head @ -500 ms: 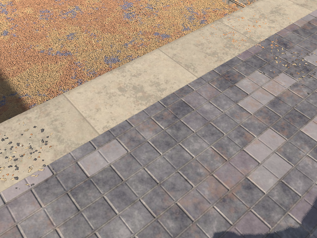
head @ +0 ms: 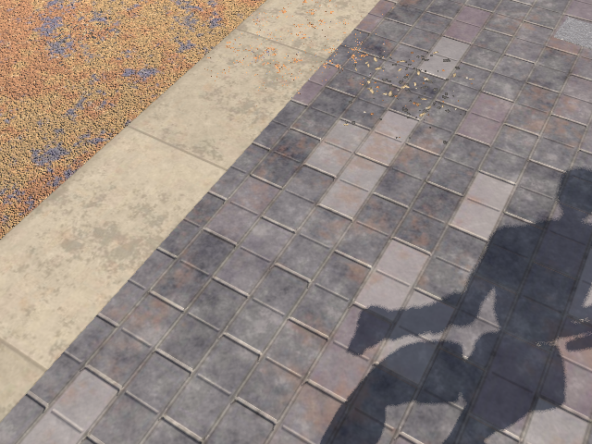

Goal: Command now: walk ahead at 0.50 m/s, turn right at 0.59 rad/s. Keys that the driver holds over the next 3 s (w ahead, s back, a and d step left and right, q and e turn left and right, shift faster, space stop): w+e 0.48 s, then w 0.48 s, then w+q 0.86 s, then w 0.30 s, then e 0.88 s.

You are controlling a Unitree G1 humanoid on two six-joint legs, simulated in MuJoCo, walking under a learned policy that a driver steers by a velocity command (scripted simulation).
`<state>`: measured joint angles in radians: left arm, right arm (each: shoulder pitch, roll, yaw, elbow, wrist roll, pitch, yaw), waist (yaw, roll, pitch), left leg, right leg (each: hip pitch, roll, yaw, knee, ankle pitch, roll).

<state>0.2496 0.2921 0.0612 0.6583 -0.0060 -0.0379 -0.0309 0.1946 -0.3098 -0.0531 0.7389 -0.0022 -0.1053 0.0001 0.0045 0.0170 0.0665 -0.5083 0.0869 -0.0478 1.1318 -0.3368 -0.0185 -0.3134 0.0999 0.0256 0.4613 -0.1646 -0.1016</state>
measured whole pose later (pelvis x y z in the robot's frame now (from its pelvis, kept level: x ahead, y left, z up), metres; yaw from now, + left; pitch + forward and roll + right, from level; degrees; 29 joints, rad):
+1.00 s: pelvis +0.52 -0.11 +0.00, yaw -23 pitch +1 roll +0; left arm 0.24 0.27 0.05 0.71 0.00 -0.06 -0.03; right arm 0.24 -0.32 -0.05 0.85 0.02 -0.08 0.01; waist 0.00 0.03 0.04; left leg -0.48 0.10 -0.02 1.12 -0.33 0.01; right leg -0.26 0.05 -0.04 0.41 -0.17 -0.07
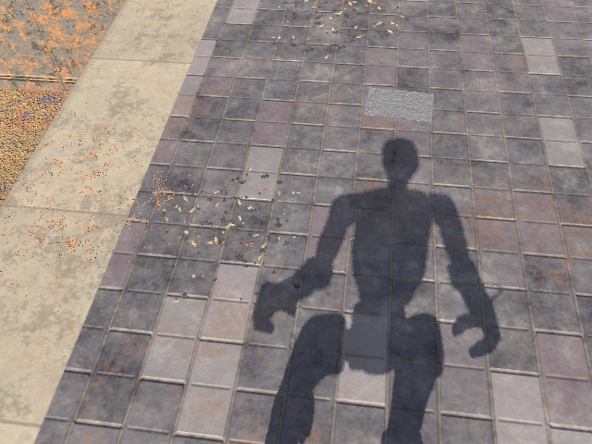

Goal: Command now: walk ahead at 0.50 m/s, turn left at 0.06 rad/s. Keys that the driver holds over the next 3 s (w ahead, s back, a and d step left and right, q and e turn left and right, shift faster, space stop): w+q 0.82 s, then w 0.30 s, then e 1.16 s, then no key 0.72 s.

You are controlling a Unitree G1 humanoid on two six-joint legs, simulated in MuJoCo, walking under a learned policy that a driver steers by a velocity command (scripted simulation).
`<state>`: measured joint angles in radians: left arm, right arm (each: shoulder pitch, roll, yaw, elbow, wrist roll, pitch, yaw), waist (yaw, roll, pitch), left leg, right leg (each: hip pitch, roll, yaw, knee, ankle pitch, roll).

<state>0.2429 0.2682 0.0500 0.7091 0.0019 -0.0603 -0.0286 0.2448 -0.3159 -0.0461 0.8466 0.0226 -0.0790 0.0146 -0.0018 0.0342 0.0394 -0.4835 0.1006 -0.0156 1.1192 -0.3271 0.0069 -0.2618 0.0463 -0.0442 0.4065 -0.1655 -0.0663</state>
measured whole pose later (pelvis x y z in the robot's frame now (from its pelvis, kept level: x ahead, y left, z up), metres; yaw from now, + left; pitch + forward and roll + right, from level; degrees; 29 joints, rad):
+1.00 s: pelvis +0.57 +0.12 +0.00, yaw +30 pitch +1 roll -1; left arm 0.21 0.27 0.05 0.75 0.01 -0.11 -0.02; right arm 0.31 -0.30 -0.06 0.73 0.02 -0.03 -0.01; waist 0.00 0.04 0.01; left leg -0.43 -0.02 -0.09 1.15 -0.38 0.02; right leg -0.29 0.05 0.00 0.45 -0.18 -0.03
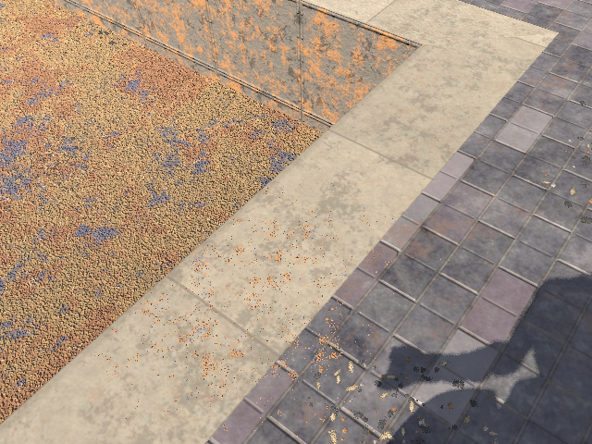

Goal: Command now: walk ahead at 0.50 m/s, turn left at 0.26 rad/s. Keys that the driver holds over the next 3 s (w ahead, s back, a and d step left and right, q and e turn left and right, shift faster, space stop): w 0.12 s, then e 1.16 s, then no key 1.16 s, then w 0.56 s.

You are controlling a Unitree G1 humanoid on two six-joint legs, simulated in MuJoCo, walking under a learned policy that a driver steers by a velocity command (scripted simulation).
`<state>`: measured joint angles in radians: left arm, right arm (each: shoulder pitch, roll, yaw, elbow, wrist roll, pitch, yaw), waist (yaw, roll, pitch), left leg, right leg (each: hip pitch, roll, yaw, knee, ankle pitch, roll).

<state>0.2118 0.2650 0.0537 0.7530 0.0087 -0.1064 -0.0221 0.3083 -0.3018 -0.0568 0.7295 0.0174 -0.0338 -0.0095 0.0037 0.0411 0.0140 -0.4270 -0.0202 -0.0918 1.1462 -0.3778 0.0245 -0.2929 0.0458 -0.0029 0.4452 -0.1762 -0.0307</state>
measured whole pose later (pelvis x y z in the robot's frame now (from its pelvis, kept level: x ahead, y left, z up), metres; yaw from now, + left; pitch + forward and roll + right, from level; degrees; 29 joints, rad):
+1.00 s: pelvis +0.23 +0.00 +0.01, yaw -24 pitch +2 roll +3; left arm 0.20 0.30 0.06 0.66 -0.01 0.03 0.03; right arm 0.08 -0.32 -0.10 0.78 0.00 0.02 -0.04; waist 0.01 0.02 0.04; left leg -0.53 -0.02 -0.05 0.95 -0.34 -0.08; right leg -0.30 0.04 0.10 0.46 -0.19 -0.05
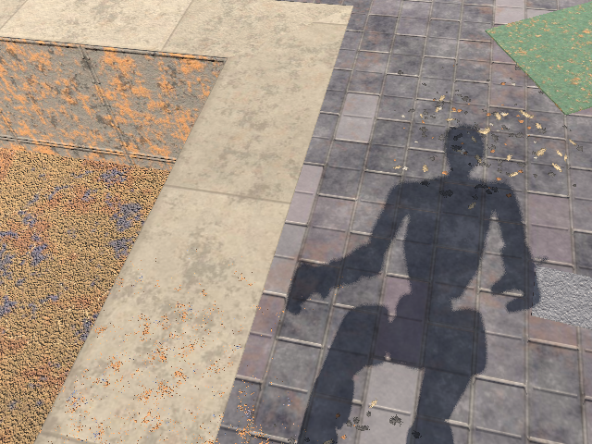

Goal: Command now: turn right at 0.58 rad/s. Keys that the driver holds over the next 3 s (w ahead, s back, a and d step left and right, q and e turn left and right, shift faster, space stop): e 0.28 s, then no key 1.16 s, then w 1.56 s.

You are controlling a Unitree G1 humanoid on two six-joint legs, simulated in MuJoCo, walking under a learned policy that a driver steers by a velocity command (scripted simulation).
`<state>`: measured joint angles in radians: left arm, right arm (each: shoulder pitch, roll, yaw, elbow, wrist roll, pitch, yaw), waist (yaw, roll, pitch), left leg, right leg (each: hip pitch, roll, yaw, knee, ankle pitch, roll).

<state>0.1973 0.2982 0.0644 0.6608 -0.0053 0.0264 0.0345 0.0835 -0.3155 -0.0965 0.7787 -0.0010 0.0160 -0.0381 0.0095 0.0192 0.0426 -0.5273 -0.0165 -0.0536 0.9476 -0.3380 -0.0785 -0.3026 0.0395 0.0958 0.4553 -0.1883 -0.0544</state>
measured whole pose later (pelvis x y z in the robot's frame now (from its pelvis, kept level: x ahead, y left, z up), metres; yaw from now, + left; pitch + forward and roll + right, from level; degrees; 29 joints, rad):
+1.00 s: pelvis +0.01 -0.01 -0.01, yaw -16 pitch -1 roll +0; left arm 0.17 0.24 0.03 0.77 0.01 0.01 0.01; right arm 0.19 -0.29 -0.03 0.94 -0.01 0.00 -0.02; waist -0.02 0.00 0.03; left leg -0.16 0.07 0.00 0.44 -0.26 -0.07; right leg -0.18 0.04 0.03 0.48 -0.28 -0.03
